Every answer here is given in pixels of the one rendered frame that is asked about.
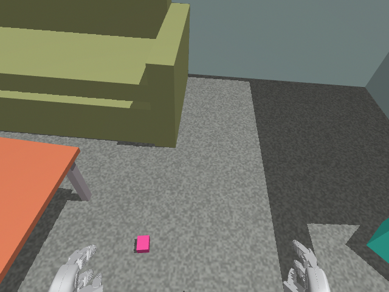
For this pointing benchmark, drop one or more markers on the coffee table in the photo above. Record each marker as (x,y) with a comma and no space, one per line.
(30,174)

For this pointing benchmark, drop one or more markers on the left robot hand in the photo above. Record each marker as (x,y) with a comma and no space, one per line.
(67,278)

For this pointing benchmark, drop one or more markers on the sofa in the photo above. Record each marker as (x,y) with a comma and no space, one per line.
(101,69)

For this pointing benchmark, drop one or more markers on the right robot hand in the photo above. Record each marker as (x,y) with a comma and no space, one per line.
(312,277)

